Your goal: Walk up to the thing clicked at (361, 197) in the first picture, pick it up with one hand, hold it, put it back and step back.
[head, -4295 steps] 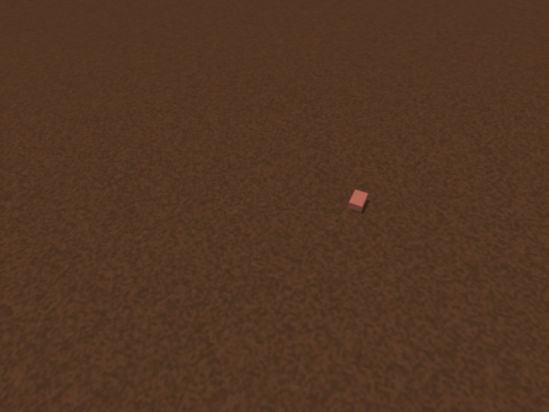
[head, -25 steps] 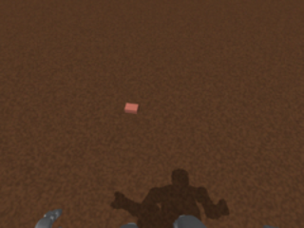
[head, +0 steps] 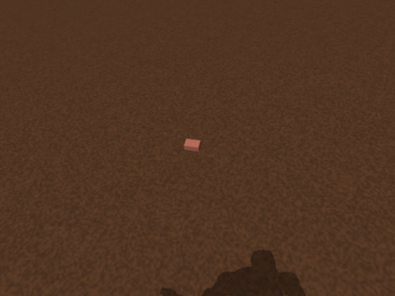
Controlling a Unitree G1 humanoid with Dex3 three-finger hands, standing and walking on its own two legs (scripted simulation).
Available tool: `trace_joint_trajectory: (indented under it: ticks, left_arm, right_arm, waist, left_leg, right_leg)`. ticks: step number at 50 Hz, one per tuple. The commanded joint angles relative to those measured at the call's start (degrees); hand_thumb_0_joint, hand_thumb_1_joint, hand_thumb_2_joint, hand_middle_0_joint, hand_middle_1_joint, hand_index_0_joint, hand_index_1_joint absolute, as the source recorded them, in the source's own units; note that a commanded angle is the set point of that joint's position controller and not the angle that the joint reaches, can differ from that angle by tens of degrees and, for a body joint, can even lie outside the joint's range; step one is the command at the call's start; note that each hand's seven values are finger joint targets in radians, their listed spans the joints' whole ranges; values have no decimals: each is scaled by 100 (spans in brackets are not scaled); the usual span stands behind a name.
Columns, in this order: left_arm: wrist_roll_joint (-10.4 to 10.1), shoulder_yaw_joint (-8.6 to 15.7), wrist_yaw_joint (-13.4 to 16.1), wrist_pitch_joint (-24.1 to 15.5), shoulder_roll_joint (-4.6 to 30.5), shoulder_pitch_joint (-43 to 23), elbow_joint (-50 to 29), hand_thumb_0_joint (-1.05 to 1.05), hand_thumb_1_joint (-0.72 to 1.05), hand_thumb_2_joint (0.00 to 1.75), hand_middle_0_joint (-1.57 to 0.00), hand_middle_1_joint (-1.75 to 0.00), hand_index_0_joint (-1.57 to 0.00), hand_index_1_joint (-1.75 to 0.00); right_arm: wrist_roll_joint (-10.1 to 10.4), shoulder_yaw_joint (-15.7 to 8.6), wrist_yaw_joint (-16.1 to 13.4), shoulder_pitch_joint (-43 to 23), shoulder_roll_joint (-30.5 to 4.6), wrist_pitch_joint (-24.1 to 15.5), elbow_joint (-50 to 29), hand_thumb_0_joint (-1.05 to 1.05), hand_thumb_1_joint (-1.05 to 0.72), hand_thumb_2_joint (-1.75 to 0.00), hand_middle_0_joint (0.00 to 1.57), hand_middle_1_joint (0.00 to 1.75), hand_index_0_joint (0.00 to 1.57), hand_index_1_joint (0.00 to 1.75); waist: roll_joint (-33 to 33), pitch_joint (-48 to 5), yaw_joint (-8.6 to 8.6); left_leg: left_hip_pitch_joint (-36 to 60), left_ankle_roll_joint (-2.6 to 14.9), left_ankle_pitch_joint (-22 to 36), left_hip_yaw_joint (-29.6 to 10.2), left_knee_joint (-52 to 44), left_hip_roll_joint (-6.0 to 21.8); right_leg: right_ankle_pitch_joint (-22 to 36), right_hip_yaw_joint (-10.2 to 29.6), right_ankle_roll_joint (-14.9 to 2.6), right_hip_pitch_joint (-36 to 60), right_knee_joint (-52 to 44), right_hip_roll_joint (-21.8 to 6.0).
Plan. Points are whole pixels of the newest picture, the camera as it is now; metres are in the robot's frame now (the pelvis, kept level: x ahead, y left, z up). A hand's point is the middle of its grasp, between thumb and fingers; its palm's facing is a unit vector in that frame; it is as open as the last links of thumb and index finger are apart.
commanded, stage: step back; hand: left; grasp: from above
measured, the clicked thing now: (192, 145) +1.20 +0.18 -0.74
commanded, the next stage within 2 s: stand in 0.84 s
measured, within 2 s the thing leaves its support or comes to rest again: neither
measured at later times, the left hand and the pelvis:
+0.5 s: hand out of the picture +0.08 +0.24 -0.13, palm faces +0.04 -0.91 -0.40, open 7.4 cm; pelvis +0.03 -0.03 +0.01, yaw +1 degrees
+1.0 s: hand out of the picture +0.14 +0.26 -0.13, palm faces +0.01 -0.94 -0.34, open 7.4 cm; pelvis +0.05 +0.00 +0.02, yaw +0 degrees
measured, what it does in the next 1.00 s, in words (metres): steps on the spot: right foot, then left foot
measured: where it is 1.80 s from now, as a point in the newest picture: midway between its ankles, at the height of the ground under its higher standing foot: outside the picture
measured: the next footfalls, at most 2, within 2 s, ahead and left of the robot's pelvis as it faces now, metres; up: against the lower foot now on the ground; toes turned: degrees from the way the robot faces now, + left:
right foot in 0.28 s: +0.07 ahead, -0.13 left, +0.00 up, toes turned -2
left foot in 0.60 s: +0.13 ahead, +0.13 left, +0.00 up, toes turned +3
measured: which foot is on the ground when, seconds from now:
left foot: down 0.00-0.30, up 0.32-0.58, down 0.60-1.00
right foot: down 0.00-0.04, up 0.06-0.26, down 0.28-1.00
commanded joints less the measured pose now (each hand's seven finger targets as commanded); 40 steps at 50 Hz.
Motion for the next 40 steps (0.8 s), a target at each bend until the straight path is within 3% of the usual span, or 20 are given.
trace_joint_trajectory:
  ticks: [1, 2, 3, 5, 9, 13, 14, 15, 16, 17, 19, 21, 27, 29, 30, 31, 32, 34, 37, 40]
  left_arm:
    - [-169, 99, 19, -82, 879, -511, -482, 0, 90, 90, -20, -30, -20, -30]
    - [-147, 274, 51, -84, 1336, -852, -441, 0, 90, 90, -20, -30, -20, -30]
    - [-139, 265, 32, -98, 1351, -765, -445, 0, 90, 90, -20, -30, -20, -30]
    - [-168, 246, -6, -162, 1163, -439, -279, 0, 90, 90, -20, -30, -20, -30]
    - [-123, 297, -83, -199, 1110, -309, -76, 0, 90, 90, -20, -30, -20, -30]
    - [-92, 315, -10, -266, 981, 260, 225, 0, 90, 90, -20, -30, -20, -30]
    - [-51, 356, 40, -301, 1136, 393, 267, 0, 90, 90, -20, -30, -20, -30]
    - [43, 461, 100, -361, 1623, 642, 202, 0, 90, 90, -20, -30, -20, -30]
    - [27, 512, 105, -371, 1930, 305, 75, 0, 90, 90, -20, -30, -20, -30]
    - [-48, 494, 107, -400, 1863, -40, -79, 0, 90, 90, -20, -30, -20, -30]
    - [-110, 373, 131, -462, 1519, -342, -123, 0, 90, 90, -20, -30, -20, -30]
    - [-102, 307, 129, -492, 1431, -489, -125, 0, 90, 90, -20, -30, -20, -30]
    - [-188, 200, 166, -372, 1354, -530, -64, 0, 90, 90, -20, -30, -20, -30]
    - [-226, 137, 173, -294, 1245, -569, -89, 0, 90, 90, -20, -30, -20, -30]
    - [-253, 70, 172, -271, 1060, -465, -129, 0, 90, 90, -20, -30, -20, -30]
    - [-312, 21, 170, -234, 925, -400, -115, 0, 90, 90, -20, -30, -20, -30]
    - [-351, 62, 190, -171, 998, -363, 75, 0, 90, 90, -20, -30, -20, -30]
    - [-277, 15, 191, -180, 974, -459, 223, 0, 90, 90, -20, -30, -20, -30]
    - [-227, 56, 166, -259, 1267, -594, 391, 0, 90, 90, -20, -30, -20, -30]
    - [-258, 15, 172, -282, 1200, -816, 481, 0, 90, 90, -20, -30, -20, -30]
  right_arm:
    - [-62, -461, -93, 29, -1542, -428, -412, 0, -90, -90, 20, 30, 20, 30]
    - [-22, -545, -70, 106, -1938, -417, -436, 0, -90, -90, 20, 30, 20, 30]
    - [-56, -509, -71, -118, -1781, -469, -526, 0, -90, -90, 20, 30, 20, 30]
    - [-45, -388, -96, -296, -1458, -515, -566, 0, -90, -90, 20, 30, 20, 30]
    - [-62, -429, -35, -254, -1478, -465, -577, 0, -90, -90, 20, 30, 20, 30]
    - [-1, -311, -25, -740, -1191, -303, -698, 0, -90, -90, 20, 30, 20, 30]
    - [35, -210, -48, -549, -837, -270, -713, 0, -90, -90, 20, 30, 20, 30]
    - [61, -93, -74, -729, -501, -296, -894, 0, -90, -90, 20, 30, 20, 30]
    - [12, -194, -170, -792, -838, -284, -817, 0, -90, -90, 20, 30, 20, 30]
    - [39, -260, -185, -494, -1104, -313, -686, 0, -90, -90, 20, 30, 20, 30]
    - [56, -264, -149, -241, -1071, -341, -465, 0, -90, -90, 20, 30, 20, 30]
    - [24, -246, -102, -59, -976, -343, -322, 0, -90, -90, 20, 30, 20, 30]
    - [30, -180, -100, -369, -714, -347, -286, 0, -90, -90, 20, 30, 20, 30]
    - [22, -213, -144, -250, -774, -383, -160, 0, -90, -90, 20, 30, 20, 30]
    - [4, -256, -174, -280, -994, -419, -163, 0, -90, -90, 20, 30, 20, 30]
    - [22, -265, -179, -497, -1214, -450, -247, 0, -90, -90, 20, 30, 20, 30]
    - [122, -249, -170, -775, -1383, -431, -284, 0, -90, -90, 20, 30, 20, 30]
    - [122, -184, -170, -1082, -1256, -369, -224, 0, -90, -90, 20, 30, 20, 30]
    - [147, -86, -172, -1312, -968, -325, -100, 0, -90, -90, 20, 30, 20, 30]
    - [141, -36, -150, -1362, -913, -334, 106, 0, -90, -90, 20, 30, 20, 30]
  waist:
    - [800, -339, -344]
    - [779, 42, -529]
    - [421, 274, -368]
    - [427, 228, -177]
    - [972, 2, -310]
    - [658, -130, 152]
    - [58, -152, 230]
    - [-1241, -268, 409]
    - [-923, 61, 342]
    - [-505, 227, 126]
    - [-315, 302, -95]
    - [-615, 19, -143]
    - [-967, -443, -109]
    - [-691, -606, -225]
    - [-252, -841, -183]
    - [241, -1038, -103]
    - [437, -1059, -42]
    - [404, -1018, -1]
    - [193, -783, -105]
    - [161, -852, -156]
  left_leg:
    - [1305, 820, -1702, -2528, -2112, 1301]
    - [153, 1508, -2851, -3314, -2624, 2072]
    - [97, 1528, -2404, -3117, -2564, 1997]
    - [377, 1304, -1427, -2359, -2279, 1591]
    - [-5, 1185, -1068, -1703, -2124, 1401]
    - [-1242, 729, -1141, -848, -1184, 902]
    - [-1823, 501, -1038, -617, -421, 633]
    - [-2667, 202, -946, -219, 1238, -249]
    - [-2334, 148, -1089, -690, 1852, -48]
    - [-2159, 150, -779, -884, 2046, 151]
    - [-1877, 112, -197, -805, 1951, 289]
    - [-1231, 18, 33, -611, 1640, 325]
    - [-209, 98, 696, 440, -201, 183]
    - [398, 227, 1943, 365, -946, 231]
    - [811, 392, 3046, -157, -823, 702]
    - [711, 787, 3166, -1103, -991, 1394]
    - [198, 1241, 2833, -1338, -1005, 1727]
    - [-83, 1032, 2411, -1018, -983, 1578]
    - [-87, 329, 1953, -286, -619, 838]
    - [393, 337, 2422, -236, -779, 889]
  right_leg:
    - [-1029, 342, -121, -1812, 203, 141]
    - [-1281, 347, -95, -1506, 1223, 171]
    - [-1009, 715, -130, -1564, 1483, 48]
    - [-664, 710, -131, -1611, 1275, -26]
    - [-722, 192, -37, -748, 500, 218]
    - [238, -215, -122, 1079, -972, 606]
    - [-147, 407, -202, 1692, -1346, 348]
    - [-1656, 2908, -702, 1789, -2471, -1105]
    - [-2163, 3825, -1199, 760, -2818, -2073]
    - [-1804, 3620, -1379, 500, -2685, -2084]
    - [-784, 2408, -1014, 401, -2485, -1444]
    - [534, 1652, -943, 166, -2204, -1231]
    - [3586, 676, -736, 422, -967, -970]
    - [3462, 574, -457, 285, -433, -785]
    - [2979, 438, -263, 49, -162, -511]
    - [1746, 295, -19, -71, 109, -21]
    - [584, 220, -7, 350, 212, 141]
    - [293, 360, -112, 627, -340, 98]
    - [1331, 926, -285, 554, -1153, -392]
    - [1948, 806, -219, 506, -1152, -393]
